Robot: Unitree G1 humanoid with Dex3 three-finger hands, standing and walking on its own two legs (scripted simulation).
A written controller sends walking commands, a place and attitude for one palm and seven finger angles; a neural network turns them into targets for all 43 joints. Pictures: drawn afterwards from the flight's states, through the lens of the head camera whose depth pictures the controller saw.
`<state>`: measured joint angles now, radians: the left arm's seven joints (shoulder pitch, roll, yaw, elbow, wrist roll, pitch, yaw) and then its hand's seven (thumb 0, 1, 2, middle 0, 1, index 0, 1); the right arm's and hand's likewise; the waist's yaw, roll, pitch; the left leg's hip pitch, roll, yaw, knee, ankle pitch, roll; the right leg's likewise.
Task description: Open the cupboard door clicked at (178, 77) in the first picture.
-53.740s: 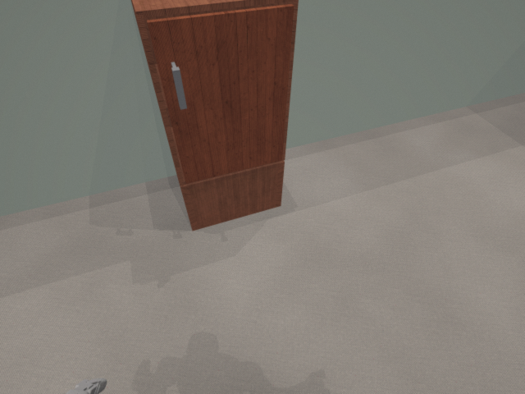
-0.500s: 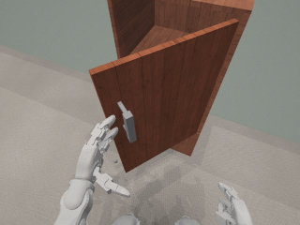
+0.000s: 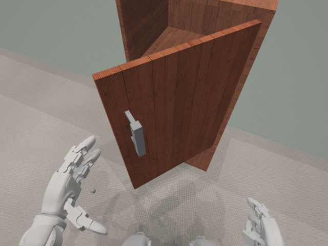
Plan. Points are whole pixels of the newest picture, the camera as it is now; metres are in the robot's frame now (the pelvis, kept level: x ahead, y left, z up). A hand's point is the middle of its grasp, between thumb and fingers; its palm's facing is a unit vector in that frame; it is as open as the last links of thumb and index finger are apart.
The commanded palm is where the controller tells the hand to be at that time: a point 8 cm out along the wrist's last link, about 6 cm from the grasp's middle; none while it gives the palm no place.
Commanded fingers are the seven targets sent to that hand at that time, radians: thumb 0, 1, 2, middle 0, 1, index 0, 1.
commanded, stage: draw the hand back to the body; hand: left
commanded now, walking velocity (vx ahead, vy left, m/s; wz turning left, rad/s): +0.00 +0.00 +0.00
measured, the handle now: (135, 134) +0.36 +0.10 +0.06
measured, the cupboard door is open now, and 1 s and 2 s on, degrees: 55 55 55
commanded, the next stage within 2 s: step back with the hand held close in 1.64 s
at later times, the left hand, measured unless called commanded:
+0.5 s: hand (66, 193) +0.20 +0.19 +0.11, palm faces -0.07 -1.00 -0.07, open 16.3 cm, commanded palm +0.18 +0.25 +0.13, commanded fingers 0.00 -0.40 0.34 -0.15 -0.30 -0.15 -0.30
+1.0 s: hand (8, 167) +0.22 +0.26 +0.19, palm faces +0.37 -0.84 -0.39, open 12.2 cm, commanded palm +0.17 +0.30 +0.21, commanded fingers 0.00 0.48 0.72 -0.19 -0.30 -0.19 -0.30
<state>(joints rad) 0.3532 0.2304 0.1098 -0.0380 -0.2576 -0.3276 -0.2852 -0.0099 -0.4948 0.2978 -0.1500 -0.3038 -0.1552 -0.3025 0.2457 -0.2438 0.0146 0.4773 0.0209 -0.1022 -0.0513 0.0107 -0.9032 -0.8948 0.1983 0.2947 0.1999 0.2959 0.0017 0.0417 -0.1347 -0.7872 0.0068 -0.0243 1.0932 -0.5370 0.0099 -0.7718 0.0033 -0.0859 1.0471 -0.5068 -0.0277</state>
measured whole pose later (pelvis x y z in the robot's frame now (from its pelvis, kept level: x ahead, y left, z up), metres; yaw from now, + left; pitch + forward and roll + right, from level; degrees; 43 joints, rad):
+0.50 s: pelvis +0.00 +0.01 +0.02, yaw +0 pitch +7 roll -2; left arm 0.45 0.28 0.15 -0.21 -0.29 -0.16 -0.28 -0.01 -0.49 0.30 -0.15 -0.30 -0.16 -0.30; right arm 0.28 -0.24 0.05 0.46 0.04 -0.14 -0.08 0.01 -0.90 -0.89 0.20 0.29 0.20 0.30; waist 0.01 0.06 -0.12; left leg -0.61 0.00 -0.02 0.96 -0.49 0.03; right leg -0.58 0.00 -0.08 0.90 -0.44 -0.01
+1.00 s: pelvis +0.02 +0.02 +0.07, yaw +0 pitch -1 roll -1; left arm 0.50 0.32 0.22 -0.37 -0.04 -0.02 0.14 0.00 0.15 0.57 -0.18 -0.30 -0.18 -0.30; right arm 0.23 -0.22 0.06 0.60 0.01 -0.13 -0.10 0.01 -0.90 -0.89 0.20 0.29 0.20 0.30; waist 0.06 0.07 -0.03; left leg -0.22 -0.02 0.01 0.58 -0.35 0.03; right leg -0.21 -0.01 -0.05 0.54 -0.32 0.00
